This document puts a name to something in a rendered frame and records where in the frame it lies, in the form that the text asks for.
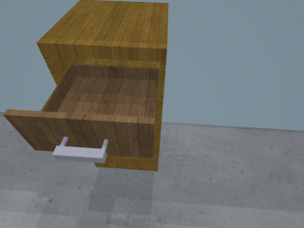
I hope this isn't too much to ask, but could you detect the cabinet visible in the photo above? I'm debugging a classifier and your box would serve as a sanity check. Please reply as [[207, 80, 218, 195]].
[[36, 0, 169, 171]]

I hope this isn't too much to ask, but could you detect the drawer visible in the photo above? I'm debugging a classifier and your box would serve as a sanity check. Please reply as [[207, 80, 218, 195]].
[[3, 64, 160, 159]]

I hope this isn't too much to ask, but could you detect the handle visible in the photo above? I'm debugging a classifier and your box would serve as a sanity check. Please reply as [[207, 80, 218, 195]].
[[52, 137, 108, 163]]

